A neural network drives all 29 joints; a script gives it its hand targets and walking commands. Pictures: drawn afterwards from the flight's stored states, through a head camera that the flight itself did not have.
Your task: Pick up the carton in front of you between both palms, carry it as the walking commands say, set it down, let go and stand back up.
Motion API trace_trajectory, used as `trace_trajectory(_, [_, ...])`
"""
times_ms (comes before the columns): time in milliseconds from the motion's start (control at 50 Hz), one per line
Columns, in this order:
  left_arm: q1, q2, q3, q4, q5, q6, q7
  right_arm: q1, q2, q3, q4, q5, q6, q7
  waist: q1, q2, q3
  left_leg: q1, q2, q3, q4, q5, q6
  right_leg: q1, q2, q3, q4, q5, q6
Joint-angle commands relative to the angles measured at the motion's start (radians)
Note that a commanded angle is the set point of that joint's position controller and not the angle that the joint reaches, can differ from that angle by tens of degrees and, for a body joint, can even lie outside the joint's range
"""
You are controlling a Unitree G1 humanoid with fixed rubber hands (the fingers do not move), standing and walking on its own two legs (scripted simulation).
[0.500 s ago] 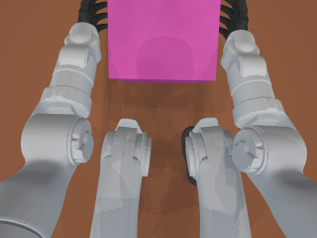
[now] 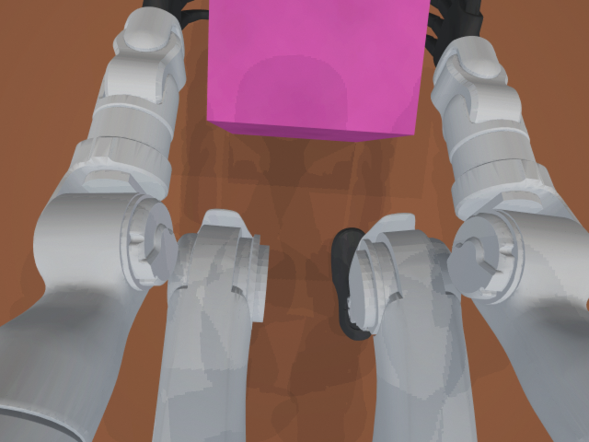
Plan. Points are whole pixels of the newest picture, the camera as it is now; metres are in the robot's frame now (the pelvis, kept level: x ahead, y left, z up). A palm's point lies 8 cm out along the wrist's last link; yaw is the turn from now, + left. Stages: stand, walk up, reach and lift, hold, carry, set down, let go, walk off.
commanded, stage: set down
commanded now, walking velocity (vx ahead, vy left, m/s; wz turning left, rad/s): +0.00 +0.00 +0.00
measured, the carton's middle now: (306, 55) +0.52 +0.01 -0.24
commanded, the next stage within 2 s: let go in 1.40 s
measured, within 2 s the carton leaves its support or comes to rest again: neither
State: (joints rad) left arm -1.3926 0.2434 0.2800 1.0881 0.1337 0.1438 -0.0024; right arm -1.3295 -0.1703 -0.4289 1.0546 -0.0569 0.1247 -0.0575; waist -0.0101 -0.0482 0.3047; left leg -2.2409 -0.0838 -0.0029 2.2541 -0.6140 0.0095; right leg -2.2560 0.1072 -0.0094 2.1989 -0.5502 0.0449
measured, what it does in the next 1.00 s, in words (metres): rises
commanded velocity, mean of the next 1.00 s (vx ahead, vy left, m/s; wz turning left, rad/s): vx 0.00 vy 0.00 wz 0.00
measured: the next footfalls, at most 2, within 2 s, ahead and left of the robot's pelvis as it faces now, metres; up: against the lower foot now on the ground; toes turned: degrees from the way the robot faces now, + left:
none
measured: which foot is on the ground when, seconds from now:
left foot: down 0.00-1.00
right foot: down 0.00-1.00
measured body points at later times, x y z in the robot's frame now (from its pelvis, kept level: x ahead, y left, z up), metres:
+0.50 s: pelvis +0.00 +0.00 +0.01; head +0.36 +0.02 +0.27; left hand +0.55 +0.22 -0.15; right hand +0.54 -0.18 -0.15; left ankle +0.10 +0.10 -0.33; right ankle +0.12 -0.11 -0.33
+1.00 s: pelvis +0.01 +0.00 +0.13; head +0.32 +0.03 +0.45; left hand +0.55 +0.22 +0.02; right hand +0.53 -0.17 +0.02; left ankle +0.10 +0.10 -0.33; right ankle +0.12 -0.11 -0.33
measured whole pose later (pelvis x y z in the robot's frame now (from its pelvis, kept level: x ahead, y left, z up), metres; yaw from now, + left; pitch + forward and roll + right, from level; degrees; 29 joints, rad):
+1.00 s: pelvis +0.01 +0.00 +0.13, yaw +1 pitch +44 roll -3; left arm -1.20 0.37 0.16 0.93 -0.06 0.17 0.03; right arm -1.12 -0.21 -0.29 0.84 0.09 0.15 -0.12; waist -0.03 0.00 -0.01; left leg -2.04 -0.07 -0.02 1.78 -0.51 0.02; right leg -2.03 0.05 -0.01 1.73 -0.48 0.02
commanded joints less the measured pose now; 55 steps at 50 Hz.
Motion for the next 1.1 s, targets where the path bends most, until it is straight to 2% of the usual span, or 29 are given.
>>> trace_trajectory(0, [-0.292, -0.436, -0.167, 0.031, -0.035, -0.019, -0.120, -0.345, 0.445, 0.151, 0.032, 0.011, -0.021, 0.136, 0.010, 0.101, -0.755, 0.400, 0.005, -0.041, -0.251, 0.167, -0.005, 0.337, 0.005, -0.034, -0.115, 0.132, -0.028])
trace_trajectory(40, [-0.222, -0.196, -0.040, 0.039, 0.000, -0.045, -0.060, -0.290, 0.182, 0.085, 0.040, -0.012, -0.046, 0.077, 0.054, 0.101, -0.771, 0.357, 0.020, -0.058, -0.241, 0.222, -0.008, 0.318, -0.015, -0.025, -0.084, 0.163, -0.021])
trace_trajectory(80, [-0.161, 0.140, -0.045, 0.030, -0.040, -0.083, 0.018, -0.202, -0.118, 0.043, 0.007, 0.005, -0.080, -0.007, 0.031, 0.065, -0.800, 0.410, 0.036, -0.042, -0.231, 0.246, -0.022, 0.385, -0.038, -0.028, -0.105, 0.204, 0.002])
trace_trajectory(100, [-0.165, 0.244, -0.020, -0.011, -0.059, -0.120, 0.054, -0.221, -0.163, 0.087, -0.024, 0.040, -0.098, -0.042, 0.087, 0.019, -0.849, 0.381, 0.025, 0.011, -0.225, 0.227, -0.033, 0.428, -0.029, -0.026, -0.148, 0.191, 0.011])
trace_trajectory(140, [-0.215, 0.266, -0.113, -0.026, -0.189, -0.119, 0.056, -0.202, -0.196, 0.144, 0.006, 0.128, -0.111, -0.070, 0.009, 0.010, -0.941, 0.383, 0.069, -0.020, -0.203, 0.246, -0.031, 0.534, -0.059, -0.005, -0.140, 0.239, 0.006])
trace_trajectory(180, [-0.243, 0.293, -0.149, -0.052, -0.229, -0.145, 0.060, -0.199, -0.183, 0.204, -0.035, 0.190, -0.121, -0.071, 0.011, 0.062, -0.989, 0.383, 0.072, -0.031, -0.209, 0.279, -0.023, 0.551, -0.053, 0.004, -0.118, 0.289, 0.002])
trace_trajectory(200, [-0.213, 0.291, -0.179, -0.051, -0.272, -0.158, 0.054, -0.224, -0.194, 0.224, -0.008, 0.244, -0.126, -0.067, 0.067, 0.118, -1.038, 0.452, 0.060, -0.002, -0.191, 0.312, -0.024, 0.544, -0.069, 0.018, -0.119, 0.302, -0.007])
trace_trajectory(220, [-0.229, 0.261, -0.229, -0.140, -0.306, -0.162, 0.056, -0.202, -0.170, 0.223, -0.062, 0.269, -0.139, -0.053, -0.017, 0.115, -1.077, 0.511, 0.061, -0.018, -0.215, 0.338, -0.033, 0.547, -0.068, -0.030, -0.101, 0.320, -0.001])
trace_trajectory(260, [-0.235, 0.295, -0.260, -0.139, -0.345, -0.155, 0.050, -0.259, -0.214, 0.284, -0.079, 0.309, -0.142, -0.071, -0.007, 0.097, -1.146, 0.546, 0.068, -0.020, -0.191, 0.367, -0.028, 0.585, -0.076, -0.014, -0.106, 0.343, -0.017])
trace_trajectory(280, [-0.205, 0.295, -0.263, -0.089, -0.364, -0.137, 0.047, -0.205, -0.249, 0.225, -0.080, 0.254, -0.145, -0.075, -0.061, 0.078, -1.085, 0.532, 0.069, -0.034, -0.190, 0.329, -0.034, 0.575, -0.094, -0.014, -0.112, 0.301, -0.028])
trace_trajectory(300, [-0.212, 0.293, -0.235, -0.128, -0.364, -0.138, 0.047, -0.226, -0.234, 0.307, -0.111, 0.326, -0.130, -0.077, 0.045, 0.087, -1.175, 0.556, 0.074, -0.024, -0.180, 0.385, -0.025, 0.598, -0.087, 0.008, -0.136, 0.349, -0.021])
trace_trajectory(320, [-0.244, 0.290, -0.266, -0.113, -0.403, -0.124, 0.044, -0.240, -0.221, 0.283, -0.107, 0.297, -0.121, -0.077, -0.044, 0.060, -1.147, 0.543, 0.082, -0.051, -0.195, 0.318, -0.021, 0.644, -0.090, -0.018, -0.133, 0.303, -0.022])
trace_trajectory(400, [-0.170, 0.306, -0.271, -0.229, -0.423, -0.097, 0.047, -0.165, -0.266, 0.255, -0.248, 0.278, -0.097, -0.097, -0.047, 0.102, -1.379, 0.656, 0.046, -0.034, -0.234, 0.401, -0.024, 0.742, -0.089, -0.040, -0.138, 0.388, -0.030])
trace_trajectory(480, [-0.073, 0.337, -0.188, -0.284, -0.285, -0.042, 0.059, -0.080, -0.144, 0.293, -0.341, 0.305, -0.025, -0.092, 0.061, 0.108, -1.465, 0.772, 0.044, 0.017, -0.291, 0.400, -0.003, 0.778, -0.051, -0.019, -0.236, 0.342, -0.018])
trace_trajectory(540, [-0.128, 0.326, -0.154, -0.326, -0.279, -0.028, 0.058, -0.103, -0.231, 0.177, -0.405, 0.222, -0.016, -0.105, -0.027, 0.086, -1.428, 0.703, 0.029, 0.013, -0.323, 0.308, -0.003, 0.766, -0.063, -0.038, -0.276, 0.275, -0.027])
trace_trajectory(640, [-0.046, 0.248, -0.112, -0.279, -0.205, -0.029, 0.037, 0.020, -0.146, 0.177, -0.255, 0.184, 0.000, -0.085, 0.011, 0.132, -1.208, 0.630, 0.023, 0.010, -0.466, 0.286, -0.006, 0.613, -0.037, -0.049, -0.352, 0.250, -0.023])
trace_trajectory(680, [-0.002, 0.171, -0.147, -0.228, -0.240, -0.026, 0.031, 0.051, -0.136, 0.124, -0.245, 0.109, -0.022, -0.069, -0.045, 0.110, -1.189, 0.644, 0.017, -0.030, -0.499, 0.362, -0.016, 0.553, -0.038, -0.086, -0.371, 0.300, -0.015])
trace_trajectory(700, [-0.073, 0.220, -0.127, -0.184, -0.201, -0.033, 0.019, -0.019, -0.125, 0.156, -0.246, 0.164, -0.021, -0.075, -0.006, 0.153, -1.154, 0.630, 0.031, -0.014, -0.485, 0.315, -0.014, 0.544, -0.042, -0.045, -0.394, 0.263, -0.019])
trace_trajectory(720, [-0.085, 0.197, -0.098, -0.191, -0.224, -0.020, 0.027, -0.043, -0.170, 0.095, -0.259, 0.126, -0.028, -0.071, -0.101, 0.095, -1.240, 0.702, 0.023, -0.022, -0.491, 0.329, -0.016, 0.617, -0.038, -0.066, -0.411, 0.276, -0.026])
trace_trajectory(740, [-0.042, 0.183, -0.111, -0.209, -0.218, -0.019, 0.028, 0.016, -0.156, 0.133, -0.252, 0.136, -0.024, -0.071, -0.037, 0.120, -1.240, 0.650, 0.020, 0.004, -0.512, 0.313, -0.028, 0.648, -0.038, -0.044, -0.438, 0.264, -0.030])
trace_trajectory(800, [-0.110, 0.274, -0.086, -0.262, -0.209, -0.023, 0.027, -0.041, -0.139, 0.102, -0.329, 0.143, -0.016, -0.073, -0.040, 0.089, -1.351, 0.750, 0.017, -0.015, -0.591, 0.334, -0.009, 0.712, -0.037, -0.090, -0.475, 0.297, -0.007])
trace_trajectory(820, [-0.128, 0.237, -0.122, -0.248, -0.198, -0.014, 0.032, -0.064, -0.157, 0.129, -0.301, 0.155, -0.008, -0.072, 0.007, 0.147, -1.317, 0.763, 0.012, -0.005, -0.638, 0.350, -0.021, 0.664, -0.016, -0.082, -0.513, 0.261, -0.035])
trace_trajectory(840, [-0.131, 0.255, -0.106, -0.340, -0.217, -0.017, 0.048, -0.031, -0.175, 0.101, -0.355, 0.134, -0.006, -0.072, -0.099, 0.147, -1.413, 0.883, 0.032, -0.025, -0.644, 0.329, -0.031, 0.730, -0.030, -0.104, -0.525, 0.281, -0.025])
trace_trajectory(860, [-0.083, 0.293, -0.057, -0.329, -0.133, -0.005, 0.050, -0.020, -0.214, 0.099, -0.377, 0.138, 0.004, -0.072, 0.019, 0.219, -1.463, 0.918, 0.013, 0.018, -0.606, 0.389, -0.029, 0.705, -0.039, -0.040, -0.554, 0.292, -0.037])
trace_trajectory(880, [-0.019, 0.243, -0.080, -0.257, -0.181, 0.010, 0.039, 0.052, -0.173, 0.138, -0.319, 0.144, 0.005, -0.067, -0.037, 0.137, -1.421, 0.864, 0.014, 0.010, -0.661, 0.347, -0.029, 0.766, -0.029, -0.067, -0.593, 0.274, -0.032])
trace_trajectory(940, [-0.030, 0.215, -0.145, -0.226, -0.192, 0.017, 0.021, 0.038, -0.140, 0.116, -0.280, 0.141, 0.011, -0.057, -0.068, 0.177, -1.350, 0.870, 0.032, -0.019, -0.742, 0.294, -0.034, 0.718, -0.030, -0.105, -0.627, 0.261, -0.011])
trace_trajectory(1000, [-0.090, 0.233, -0.067, -0.249, -0.214, 0.008, 0.013, -0.070, -0.175, 0.141, -0.350, 0.156, 0.007, -0.044, 0.004, 0.129, -1.306, 0.800, 0.023, 0.012, -0.741, 0.302, -0.033, 0.799, -0.047, -0.049, -0.685, 0.247, -0.034])
trace_trajectory(1020, [-0.065, 0.271, -0.058, -0.295, -0.185, -0.002, 0.019, 0.003, -0.138, 0.143, -0.380, 0.147, 0.007, -0.040, -0.036, 0.118, -1.387, 0.845, 0.026, -0.005, -0.771, 0.353, -0.030, 0.836, -0.034, -0.074, -0.671, 0.323, -0.013])
trace_trajectory(1080, [-0.034, 0.253, -0.082, -0.309, -0.167, 0.014, 0.009, 0.020, -0.175, 0.122, -0.323, 0.140, 0.025, -0.041, -0.014, 0.151, -1.403, 0.888, 0.007, 0.032, -0.861, 0.345, -0.037, 0.955, -0.044, -0.049, -0.767, 0.337, -0.017])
